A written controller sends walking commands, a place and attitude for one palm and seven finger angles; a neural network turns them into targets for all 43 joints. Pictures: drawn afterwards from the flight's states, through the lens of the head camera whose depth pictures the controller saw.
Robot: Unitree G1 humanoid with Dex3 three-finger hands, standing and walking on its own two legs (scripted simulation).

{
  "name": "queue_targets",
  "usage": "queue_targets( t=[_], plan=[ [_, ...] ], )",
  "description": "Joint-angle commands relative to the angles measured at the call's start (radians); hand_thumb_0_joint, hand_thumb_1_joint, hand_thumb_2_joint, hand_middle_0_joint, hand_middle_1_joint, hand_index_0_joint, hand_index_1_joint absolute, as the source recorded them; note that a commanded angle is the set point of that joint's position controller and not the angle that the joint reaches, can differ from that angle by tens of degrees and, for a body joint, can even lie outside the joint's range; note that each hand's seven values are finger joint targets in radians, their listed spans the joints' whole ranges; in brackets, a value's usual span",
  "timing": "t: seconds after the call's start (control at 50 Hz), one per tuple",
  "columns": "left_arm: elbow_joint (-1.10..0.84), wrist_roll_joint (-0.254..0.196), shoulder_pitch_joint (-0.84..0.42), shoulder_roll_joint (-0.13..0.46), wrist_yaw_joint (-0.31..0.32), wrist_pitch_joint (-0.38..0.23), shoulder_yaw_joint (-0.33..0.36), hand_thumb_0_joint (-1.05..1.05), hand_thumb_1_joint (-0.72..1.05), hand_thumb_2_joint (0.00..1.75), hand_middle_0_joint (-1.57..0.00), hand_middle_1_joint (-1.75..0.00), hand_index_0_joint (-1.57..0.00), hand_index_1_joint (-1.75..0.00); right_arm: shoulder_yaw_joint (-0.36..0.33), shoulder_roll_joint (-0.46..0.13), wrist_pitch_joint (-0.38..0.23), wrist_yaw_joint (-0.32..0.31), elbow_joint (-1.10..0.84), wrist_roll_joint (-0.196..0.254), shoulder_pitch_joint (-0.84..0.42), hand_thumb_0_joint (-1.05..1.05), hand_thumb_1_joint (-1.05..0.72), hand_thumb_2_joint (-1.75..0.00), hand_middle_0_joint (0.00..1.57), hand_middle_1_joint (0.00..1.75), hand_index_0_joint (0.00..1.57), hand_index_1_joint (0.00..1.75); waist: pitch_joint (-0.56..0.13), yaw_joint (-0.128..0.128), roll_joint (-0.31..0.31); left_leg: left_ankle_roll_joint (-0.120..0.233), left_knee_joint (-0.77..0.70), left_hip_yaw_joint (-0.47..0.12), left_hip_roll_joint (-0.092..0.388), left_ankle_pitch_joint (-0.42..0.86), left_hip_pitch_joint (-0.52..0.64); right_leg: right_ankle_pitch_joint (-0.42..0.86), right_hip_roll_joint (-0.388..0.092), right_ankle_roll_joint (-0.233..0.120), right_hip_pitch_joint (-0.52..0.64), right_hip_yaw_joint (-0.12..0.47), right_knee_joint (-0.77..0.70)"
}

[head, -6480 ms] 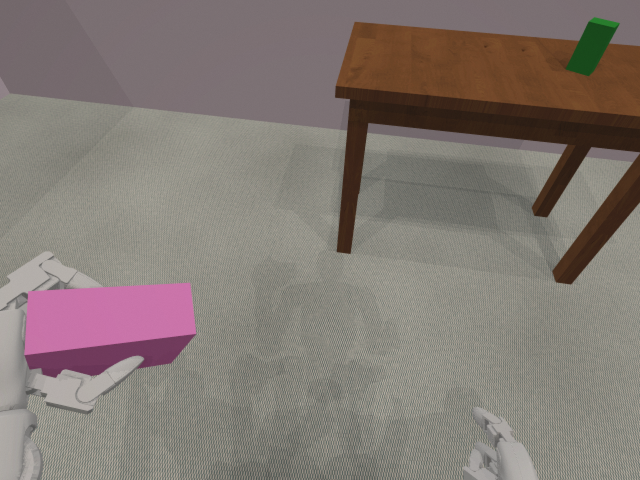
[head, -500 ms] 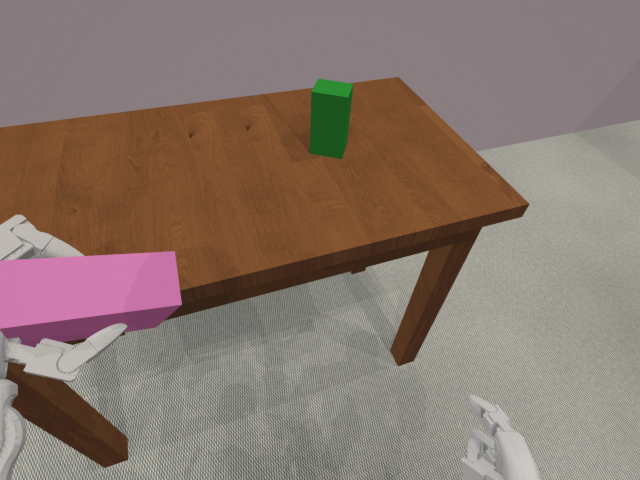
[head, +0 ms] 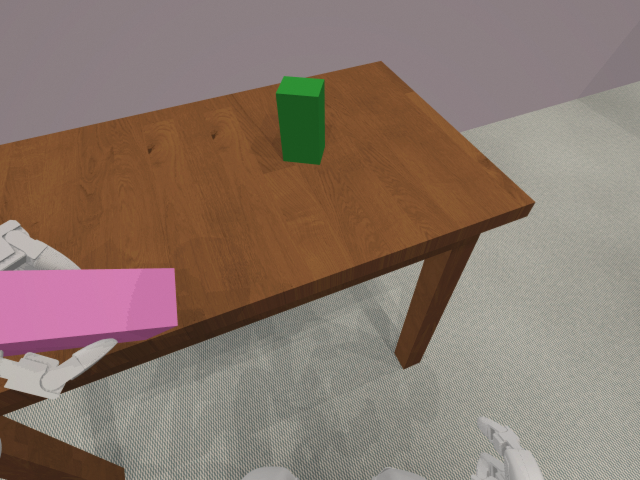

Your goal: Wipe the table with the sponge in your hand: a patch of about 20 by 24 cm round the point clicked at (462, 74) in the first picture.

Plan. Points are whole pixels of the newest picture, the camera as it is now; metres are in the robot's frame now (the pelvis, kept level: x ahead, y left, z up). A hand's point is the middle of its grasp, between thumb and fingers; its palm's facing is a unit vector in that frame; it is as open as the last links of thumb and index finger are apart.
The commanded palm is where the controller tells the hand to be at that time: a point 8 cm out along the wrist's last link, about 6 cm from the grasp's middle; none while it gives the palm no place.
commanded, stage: shuffle to correct the standing spot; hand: left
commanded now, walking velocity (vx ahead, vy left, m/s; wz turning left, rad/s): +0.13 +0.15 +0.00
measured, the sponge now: (111, 311) +0.24 +0.20 +0.17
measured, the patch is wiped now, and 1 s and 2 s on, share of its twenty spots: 0.00 0.00 0.00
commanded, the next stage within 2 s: come to a stop and stand still in 0.22 s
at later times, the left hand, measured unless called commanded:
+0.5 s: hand out of the picture +0.29 +0.33 +0.19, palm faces +0.43 -0.82 -0.38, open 9.4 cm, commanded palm +0.23 +0.35 +0.20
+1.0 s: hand out of the picture +0.26 +0.32 +0.17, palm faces +0.31 -0.88 -0.36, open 9.4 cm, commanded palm +0.20 +0.36 +0.20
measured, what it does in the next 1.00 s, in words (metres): steps on the spot: left foot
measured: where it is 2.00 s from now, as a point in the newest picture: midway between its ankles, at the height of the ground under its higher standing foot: outside the picture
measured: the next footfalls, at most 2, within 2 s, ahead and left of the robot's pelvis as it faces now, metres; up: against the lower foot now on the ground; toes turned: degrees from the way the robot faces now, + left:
left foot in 0.30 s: +0.12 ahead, +0.19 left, +0.00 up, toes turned +2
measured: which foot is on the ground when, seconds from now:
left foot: up 0.00-0.28, down 0.30-1.00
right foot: down 0.00-1.00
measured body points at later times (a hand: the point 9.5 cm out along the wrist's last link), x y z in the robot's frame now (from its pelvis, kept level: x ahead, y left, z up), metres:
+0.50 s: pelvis +0.07 +0.07 +0.02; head +0.07 +0.08 +0.47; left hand +0.26 +0.37 +0.21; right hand +0.23 -0.14 -0.06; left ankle +0.08 +0.18 -0.71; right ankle +0.06 -0.05 -0.71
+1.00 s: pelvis +0.03 +0.09 +0.03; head +0.04 +0.09 +0.48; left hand +0.23 +0.36 +0.19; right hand +0.19 -0.16 -0.04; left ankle +0.08 +0.18 -0.71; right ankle +0.06 -0.05 -0.71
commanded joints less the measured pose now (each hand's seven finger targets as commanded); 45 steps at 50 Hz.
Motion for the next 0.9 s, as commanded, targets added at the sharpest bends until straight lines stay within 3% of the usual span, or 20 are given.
queue_targets(
  t=[0.0,0.06,0.16,0.2,0.22,0.26,0.3,0.32,0.36,0.42,0.48,0.6,0.72,0.74,0.76,0.78,0.8,0.82,0.86,0.88],
  plan=[
    [-0.163,-0.001,-0.069,0.175,0.012,-0.063,0.158,0.00,0.10,1.30,-1.20,-1.60,-1.20,-1.60,-0.044,-0.115,-0.033,0.008,-0.161,0.001,-0.098,0.00,-0.90,-0.90,0.20,0.30,0.20,0.30,-0.146,0.037,-0.106,-0.028,0.153,-0.125,0.112,0.092,-0.252,-0.044,-0.370,-0.109,0.105,0.551,-0.411],
    [-0.208,0.008,-0.145,0.128,0.018,-0.055,0.070,0.00,0.10,1.30,-1.20,-1.60,-1.20,-1.60,-0.020,-0.095,-0.049,-0.001,-0.148,-0.009,-0.100,0.00,-0.90,-0.90,0.20,0.30,0.20,0.30,-0.146,0.021,-0.112,-0.027,-0.033,-0.032,0.101,0.227,-0.137,-0.015,-0.293,-0.058,0.004,0.342,-0.448],
    [-0.262,0.013,-0.154,0.151,0.055,-0.033,0.070,0.00,0.10,1.30,-1.20,-1.60,-1.20,-1.60,-0.022,-0.084,-0.108,-0.032,-0.158,-0.021,-0.102,0.00,-0.90,-0.90,0.20,0.30,0.20,0.30,-0.205,0.052,-0.164,-0.012,-0.486,0.106,0.043,0.245,0.094,-0.053,-0.266,-0.031,0.065,0.272,-0.387],
    [-0.228,0.008,-0.103,0.180,0.068,-0.020,0.111,0.00,0.10,1.30,-1.20,-1.60,-1.20,-1.60,-0.035,-0.089,-0.115,-0.043,-0.162,-0.013,-0.108,0.00,-0.90,-0.90,0.20,0.30,0.20,0.30,-0.197,0.049,-0.171,-0.006,-0.612,0.105,0.029,0.213,0.172,-0.082,-0.269,-0.013,0.063,0.286,-0.334],
    [-0.253,0.004,-0.112,0.138,0.066,-0.023,0.083,0.00,0.10,1.30,-1.20,-1.60,-1.20,-1.60,-0.031,-0.080,-0.112,-0.045,-0.171,-0.013,-0.094,0.00,-0.90,-0.90,0.20,0.30,0.20,0.30,-0.203,0.043,-0.141,-0.006,-0.654,0.108,0.018,0.205,0.169,-0.100,-0.244,0.003,0.099,0.247,-0.301],
    [-0.227,0.000,-0.105,0.131,0.064,-0.022,0.097,0.00,0.10,1.30,-1.20,-1.60,-1.20,-1.60,-0.045,-0.105,-0.104,-0.048,-0.183,-0.002,-0.084,0.00,-0.90,-0.90,0.20,0.30,0.20,0.30,-0.185,0.031,-0.033,0.020,-0.737,0.003,0.072,0.169,0.172,-0.123,-0.175,0.047,0.076,0.225,-0.187],
    [-0.183,-0.003,-0.062,0.111,0.064,-0.021,0.101,0.00,0.10,1.30,-1.20,-1.60,-1.20,-1.60,-0.059,-0.140,-0.103,-0.046,-0.206,0.021,-0.094,0.00,-0.90,-0.90,0.20,0.30,0.20,0.30,-0.182,0.032,0.104,0.086,-0.802,-0.195,0.217,0.312,0.175,-0.020,-0.049,0.100,0.027,0.120,0.007],
    [-0.168,0.003,-0.053,0.113,0.062,-0.021,0.100,0.00,0.10,1.30,-1.20,-1.60,-1.20,-1.60,-0.053,-0.122,-0.100,-0.042,-0.205,0.017,-0.089,0.00,-0.90,-0.90,0.20,0.30,0.20,0.30,-0.193,0.036,0.109,0.100,-0.826,-0.222,0.237,0.432,0.157,-0.094,-0.027,0.104,0.033,0.102,0.061],
    [-0.156,0.004,-0.070,0.124,0.050,-0.011,0.099,0.00,0.10,1.30,-1.20,-1.60,-1.20,-1.60,-0.036,-0.103,-0.100,-0.042,-0.189,0.003,-0.092,0.00,-0.90,-0.90,0.20,0.30,0.20,0.30,-0.167,0.033,0.122,0.080,-0.830,-0.190,0.245,0.564,0.119,-0.123,-0.028,0.103,0.079,0.111,0.009],
    [-0.220,0.008,-0.122,0.088,0.051,-0.008,0.035,0.00,0.10,1.30,-1.20,-1.60,-1.20,-1.60,-0.012,-0.095,-0.115,-0.038,-0.183,0.005,-0.100,0.00,-0.90,-0.90,0.20,0.30,0.20,0.30,-0.194,0.026,0.082,0.011,-0.763,-0.091,0.184,0.647,0.139,0.174,-0.025,0.098,0.194,0.135,-0.199],
    [-0.243,0.010,-0.123,0.070,0.050,0.016,-0.005,0.00,0.10,1.30,-1.20,-1.60,-1.20,-1.60,-0.014,-0.102,-0.121,-0.038,-0.181,0.007,-0.098,0.00,-0.90,-0.90,0.20,0.30,0.20,0.30,-0.242,0.024,-0.017,-0.041,-0.725,-0.020,0.123,0.698,0.176,0.457,-0.035,0.080,0.267,0.180,-0.220],
    [-0.287,-0.002,-0.076,0.154,0.068,0.030,0.086,0.00,0.10,1.30,-1.20,-1.60,-1.20,-1.60,-0.002,-0.091,-0.110,-0.050,-0.185,-0.001,-0.131,0.00,-0.90,-0.90,0.20,0.30,0.20,0.30,-0.299,0.041,0.093,-0.037,-0.767,-0.027,0.145,0.764,0.240,0.375,-0.023,0.090,0.275,0.155,-0.219],
    [-0.231,-0.022,-0.006,0.093,0.060,0.047,0.058,0.00,0.10,1.30,-1.20,-1.60,-1.20,-1.60,-0.003,-0.082,-0.090,-0.053,-0.197,0.004,-0.135,0.00,-0.90,-0.90,0.20,0.30,0.20,0.30,-0.269,0.038,0.035,-0.032,-0.829,-0.024,0.150,0.480,0.159,0.276,-0.026,0.098,0.302,0.162,-0.286],
    [-0.433,0.157,-1.111,0.933,0.029,-0.084,0.645,0.00,0.10,1.30,-1.20,-1.60,-1.20,-1.60,-0.046,-0.150,-0.149,-0.048,-0.143,-0.075,0.026,0.00,-0.90,-0.90,0.20,0.30,0.20,0.30,-0.087,0.073,-0.107,0.003,-0.648,0.002,0.157,0.458,0.007,0.284,-0.125,0.105,0.108,0.274,-0.398],
    [0.247,0.046,-0.456,0.277,-0.024,-0.017,0.236,0.00,0.10,1.30,-1.20,-1.60,-1.20,-1.60,-0.004,-0.016,-0.142,-0.049,-0.084,-0.024,-0.045,0.00,-0.90,-0.90,0.20,0.30,0.20,0.30,-0.255,0.045,-0.172,-0.006,-0.723,0.006,0.041,0.423,0.159,0.366,-0.154,0.008,0.157,0.284,-0.336],
    [0.097,0.009,-0.216,0.211,-0.019,-0.017,0.164,0.00,0.10,1.30,-1.20,-1.60,-1.20,-1.60,-0.039,-0.074,-0.146,-0.044,-0.173,-0.009,-0.037,0.00,-0.90,-0.90,0.20,0.30,0.20,0.30,-0.195,0.082,-0.097,-0.025,-0.717,0.021,0.082,0.441,0.192,0.460,-0.121,0.053,0.160,0.337,-0.346],
    [0.203,-0.014,-0.115,0.061,-0.020,0.010,0.045,0.00,0.10,1.30,-1.20,-1.60,-1.20,-1.60,-0.043,-0.100,-0.153,-0.032,-0.177,0.017,-0.055,0.00,-0.90,-0.90,0.20,0.30,0.20,0.30,-0.270,0.073,0.024,-0.020,-0.747,0.042,0.088,0.441,0.257,0.379,-0.116,0.051,0.203,0.296,-0.295],
    [0.045,-0.014,-0.156,0.080,-0.025,-0.006,0.023,0.00,0.10,1.30,-1.20,-1.60,-1.20,-1.60,-0.053,-0.116,-0.149,-0.027,-0.194,0.015,-0.040,0.00,-0.90,-0.90,0.20,0.30,0.20,0.30,-0.283,0.063,0.073,-0.005,-0.767,0.023,0.098,0.435,0.232,0.305,-0.116,0.068,0.220,0.264,-0.282],
    [-0.069,-0.019,-0.108,0.041,-0.020,-0.014,-0.045,0.00,0.10,1.30,-1.20,-1.60,-1.20,-1.60,-0.034,-0.107,-0.155,-0.007,-0.202,0.019,-0.078,0.00,-0.90,-0.90,0.20,0.30,0.20,0.30,-0.251,0.069,0.053,0.000,-0.795,0.004,0.114,0.365,0.192,0.183,-0.092,0.087,0.218,0.249,-0.294],
    [-0.102,-0.013,-0.094,0.041,-0.015,-0.013,-0.058,0.00,0.10,1.30,-1.20,-1.60,-1.20,-1.60,-0.031,-0.101,-0.159,-0.005,-0.209,0.020,-0.089,0.00,-0.90,-0.90,0.20,0.30,0.20,0.30,-0.228,0.069,-0.010,0.004,-0.810,-0.002,0.114,0.271,0.159,0.111,-0.087,0.091,0.215,0.247,-0.308]
  ],
)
